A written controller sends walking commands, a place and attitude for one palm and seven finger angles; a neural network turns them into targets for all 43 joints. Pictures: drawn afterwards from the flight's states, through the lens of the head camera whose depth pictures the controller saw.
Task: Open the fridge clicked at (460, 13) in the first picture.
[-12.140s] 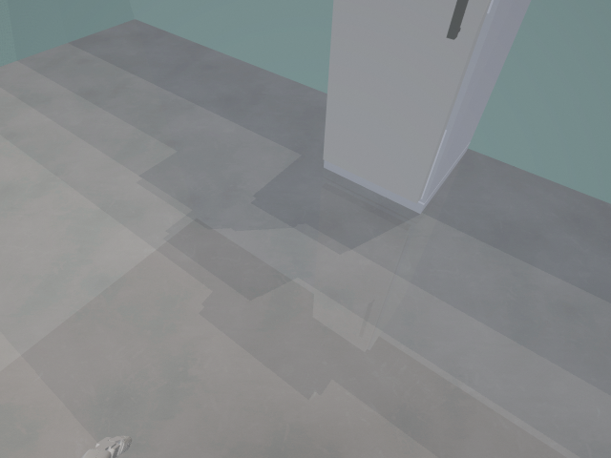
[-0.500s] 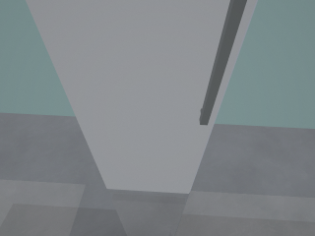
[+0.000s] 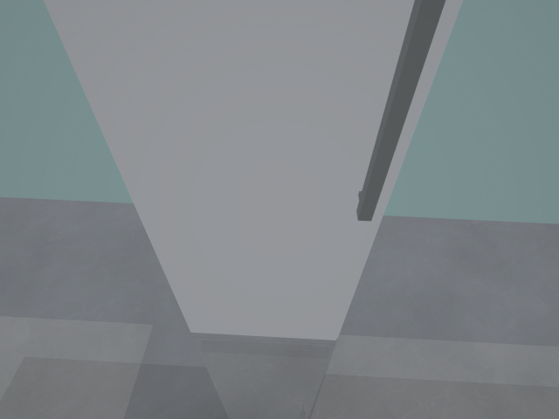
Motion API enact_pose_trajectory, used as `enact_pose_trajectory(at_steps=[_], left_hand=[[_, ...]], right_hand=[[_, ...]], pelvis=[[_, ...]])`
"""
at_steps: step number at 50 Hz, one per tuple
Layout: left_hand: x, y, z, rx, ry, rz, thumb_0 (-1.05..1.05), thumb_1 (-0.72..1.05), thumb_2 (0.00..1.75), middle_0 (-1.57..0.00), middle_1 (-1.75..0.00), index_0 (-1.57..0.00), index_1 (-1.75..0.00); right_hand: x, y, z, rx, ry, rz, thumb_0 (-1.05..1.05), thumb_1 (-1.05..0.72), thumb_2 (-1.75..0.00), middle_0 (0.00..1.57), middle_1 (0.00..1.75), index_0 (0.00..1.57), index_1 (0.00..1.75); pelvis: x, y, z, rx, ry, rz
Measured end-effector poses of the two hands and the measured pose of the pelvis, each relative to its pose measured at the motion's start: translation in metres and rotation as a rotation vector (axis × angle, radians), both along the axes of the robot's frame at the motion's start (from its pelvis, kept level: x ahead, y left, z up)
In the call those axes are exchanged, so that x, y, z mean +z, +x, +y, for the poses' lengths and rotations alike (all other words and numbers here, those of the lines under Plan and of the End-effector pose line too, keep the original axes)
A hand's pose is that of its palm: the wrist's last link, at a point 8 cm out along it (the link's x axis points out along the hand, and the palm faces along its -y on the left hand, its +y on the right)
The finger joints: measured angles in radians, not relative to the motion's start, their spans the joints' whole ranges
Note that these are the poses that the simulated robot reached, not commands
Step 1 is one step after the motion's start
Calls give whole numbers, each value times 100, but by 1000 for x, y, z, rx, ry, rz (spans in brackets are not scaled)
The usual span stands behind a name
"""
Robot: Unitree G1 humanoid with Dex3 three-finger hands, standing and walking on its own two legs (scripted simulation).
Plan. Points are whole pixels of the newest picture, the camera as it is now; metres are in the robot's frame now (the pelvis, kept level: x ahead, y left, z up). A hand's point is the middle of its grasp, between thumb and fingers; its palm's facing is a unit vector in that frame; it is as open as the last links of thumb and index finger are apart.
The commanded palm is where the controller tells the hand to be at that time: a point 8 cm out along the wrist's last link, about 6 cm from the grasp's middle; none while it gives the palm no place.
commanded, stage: look again from close up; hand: right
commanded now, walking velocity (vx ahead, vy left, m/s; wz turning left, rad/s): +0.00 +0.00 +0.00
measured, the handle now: (394, 97) +0.47 -0.12 +0.24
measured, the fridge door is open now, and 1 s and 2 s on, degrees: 0 0 0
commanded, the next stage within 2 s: raise the hand to about handle height in 0.68 s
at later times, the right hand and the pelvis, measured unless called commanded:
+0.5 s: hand out of the picture -0.01 -0.16 -0.18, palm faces +0.05 +0.98 -0.17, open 7.4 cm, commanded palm none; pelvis +0.00 +0.00 +0.00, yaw +0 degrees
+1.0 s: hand (427, 388) +0.18 -0.18 -0.02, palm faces +0.22 +0.97 -0.13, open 7.6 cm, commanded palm +0.12 -0.23 -0.03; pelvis +0.00 -0.01 -0.02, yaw -2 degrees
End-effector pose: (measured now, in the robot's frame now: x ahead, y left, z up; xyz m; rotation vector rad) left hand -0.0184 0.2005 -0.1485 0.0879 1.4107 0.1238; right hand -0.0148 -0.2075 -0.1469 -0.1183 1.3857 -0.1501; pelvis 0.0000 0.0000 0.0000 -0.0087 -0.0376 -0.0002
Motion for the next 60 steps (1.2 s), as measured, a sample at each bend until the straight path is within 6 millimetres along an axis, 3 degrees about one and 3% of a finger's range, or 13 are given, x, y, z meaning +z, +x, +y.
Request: enact_pose_trajectory(at_steps=[40,42,45,49,52,55,60], left_hand=[[1,-5,-4,4,-1,21,0,91,90,-20,-30,-20,-30],[4,6,2,-7,32,-68,1,92,90,-20,-30,-20,-30],[11,33,22,15,94,-289,3,94,90,-20,-30,-20,-30],[28,92,46,-23,165,-580,3,93,90,-20,-30,-20,-30],[48,140,59,-69,197,-759,3,93,90,-20,-30,-20,-30],[69,183,65,-115,208,-898,2,92,90,-20,-30,-20,-30],[93,237,56,-171,203,-1024,1,92,90,-20,-30,-20,-30]], right_hand=[[-2,-2,2,-9,6,4,0,-91,-90,20,30,20,30],[13,15,-13,-69,-40,-78,4,-95,-90,20,30,20,30],[58,66,-33,-90,-143,-412,6,-96,-89,21,31,20,31],[129,150,-27,-31,-129,-925,5,-89,-87,20,34,20,35],[164,194,-13,32,-22,-1272,3,-82,-85,20,38,20,38],[170,206,-4,125,84,-1462,2,-75,-82,21,41,21,42],[140,179,-13,136,117,-1328,1,-62,-77,22,49,22,49]], pelvis=[[-1,1,-1,2,5,6],[-3,1,-2,8,3,-2],[-7,3,-5,-9,1,8],[-15,0,-7,-30,5,33],[-27,-3,-4,-21,-1,81],[-41,-4,-1,-8,-5,109],[-53,4,4,-10,-2,137]])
